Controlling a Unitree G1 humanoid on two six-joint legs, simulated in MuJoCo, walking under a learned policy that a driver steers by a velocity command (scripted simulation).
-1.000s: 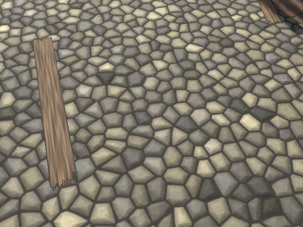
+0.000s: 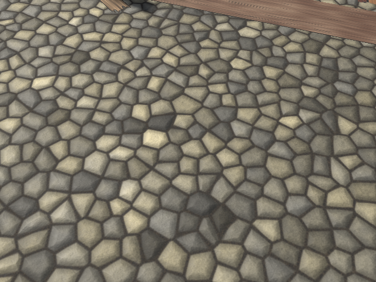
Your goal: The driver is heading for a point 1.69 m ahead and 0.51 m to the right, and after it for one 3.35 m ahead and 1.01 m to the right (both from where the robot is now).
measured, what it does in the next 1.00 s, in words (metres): steps on the spot, turning right: right foot, then left foot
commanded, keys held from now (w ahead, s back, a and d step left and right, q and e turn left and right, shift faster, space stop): e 0.52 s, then no key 0.48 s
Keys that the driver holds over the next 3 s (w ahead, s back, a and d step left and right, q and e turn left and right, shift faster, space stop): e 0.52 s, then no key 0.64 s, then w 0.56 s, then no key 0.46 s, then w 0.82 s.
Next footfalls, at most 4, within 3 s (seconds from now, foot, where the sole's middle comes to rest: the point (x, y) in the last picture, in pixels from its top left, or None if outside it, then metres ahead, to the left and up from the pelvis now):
0.12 right None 0.04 -0.14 -0.78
0.58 left None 0.11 0.07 -0.78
0.90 right None -0.02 -0.16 -0.78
1.88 right None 0.39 -0.30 -0.78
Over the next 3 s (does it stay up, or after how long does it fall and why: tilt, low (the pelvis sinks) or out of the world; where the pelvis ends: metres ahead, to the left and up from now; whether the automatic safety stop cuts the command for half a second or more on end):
stays up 0.60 -0.31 -0.01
